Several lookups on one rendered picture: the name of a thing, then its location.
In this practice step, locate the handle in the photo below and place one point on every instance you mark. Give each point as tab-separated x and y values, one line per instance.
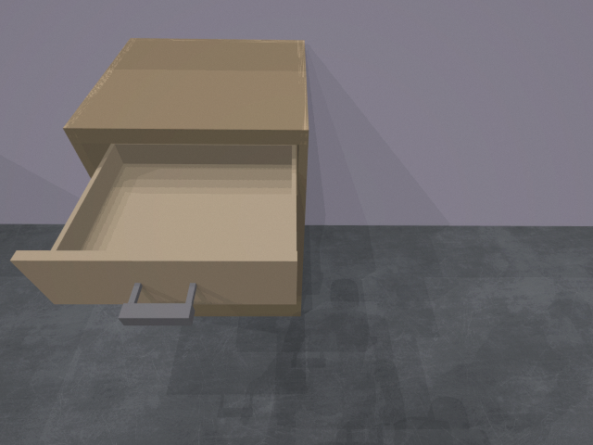
133	313

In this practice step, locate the cabinet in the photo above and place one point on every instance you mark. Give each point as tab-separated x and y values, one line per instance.
207	92

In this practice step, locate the drawer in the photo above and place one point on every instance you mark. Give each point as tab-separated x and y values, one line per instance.
167	215

